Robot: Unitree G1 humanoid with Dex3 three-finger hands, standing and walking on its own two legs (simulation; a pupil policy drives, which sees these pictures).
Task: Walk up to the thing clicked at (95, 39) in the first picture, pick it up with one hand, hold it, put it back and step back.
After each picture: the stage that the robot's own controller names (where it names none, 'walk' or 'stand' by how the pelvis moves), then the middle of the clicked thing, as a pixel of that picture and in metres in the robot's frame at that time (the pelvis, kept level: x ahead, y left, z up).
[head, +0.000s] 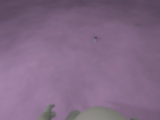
stand; (95, 39) +1.84 -0.07 -0.72
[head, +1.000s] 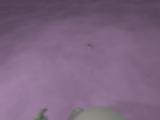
walk; (89, 46) +1.71 +0.22 -0.70
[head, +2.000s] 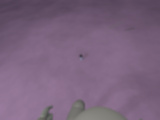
walk; (81, 57) +1.14 +0.32 -0.72
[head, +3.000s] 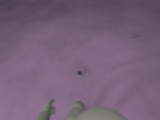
walk; (79, 74) +0.73 +0.25 -0.72
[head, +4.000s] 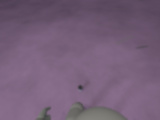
walk; (80, 88) +0.49 +0.19 -0.71
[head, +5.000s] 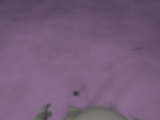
stand; (75, 94) +0.38 +0.19 -0.71
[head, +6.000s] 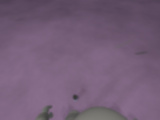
stand; (75, 98) +0.34 +0.19 -0.72
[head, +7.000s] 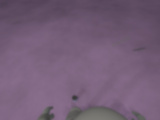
stand; (74, 98) +0.32 +0.22 -0.72
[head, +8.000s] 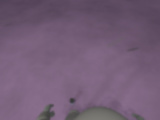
stand; (72, 101) +0.29 +0.23 -0.72
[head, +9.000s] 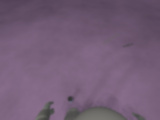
stand; (70, 99) +0.29 +0.25 -0.72
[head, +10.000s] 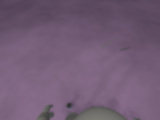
stand; (69, 106) +0.25 +0.25 -0.72
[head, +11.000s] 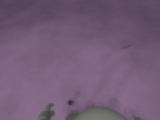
stand; (70, 103) +0.26 +0.25 -0.72
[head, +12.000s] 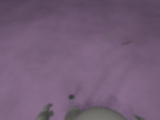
stand; (71, 97) +0.30 +0.25 -0.72
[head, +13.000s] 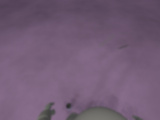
stand; (69, 106) +0.22 +0.26 -0.72
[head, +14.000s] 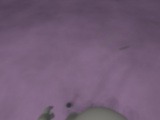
stand; (69, 105) +0.24 +0.26 -0.73
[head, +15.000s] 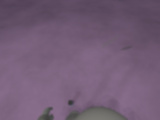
stand; (70, 103) +0.27 +0.24 -0.73
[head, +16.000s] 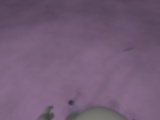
stand; (71, 103) +0.27 +0.24 -0.72
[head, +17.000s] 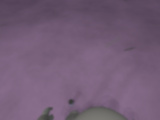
stand; (71, 102) +0.28 +0.23 -0.72
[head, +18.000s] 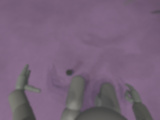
go down; (69, 73) +0.34 +0.24 -0.45
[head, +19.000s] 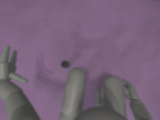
go down; (65, 65) +0.36 +0.27 -0.31
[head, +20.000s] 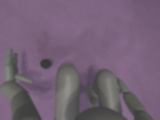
close in; (46, 64) +0.32 +0.30 -0.23
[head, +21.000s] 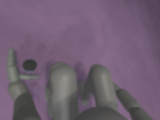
close; (29, 67) +0.32 +0.30 -0.20
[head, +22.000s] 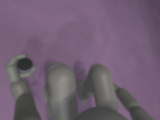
lift; (25, 66) +0.31 +0.31 -0.20
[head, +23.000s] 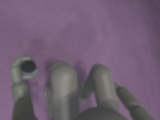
lift; (28, 68) +0.29 +0.31 -0.21
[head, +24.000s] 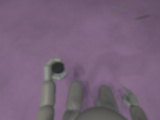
lift; (60, 71) +0.31 +0.22 +0.02
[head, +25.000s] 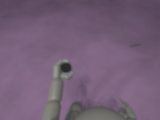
hold; (67, 72) +0.32 +0.19 +0.04
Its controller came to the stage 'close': yes
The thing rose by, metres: 0.73
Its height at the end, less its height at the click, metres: +0.70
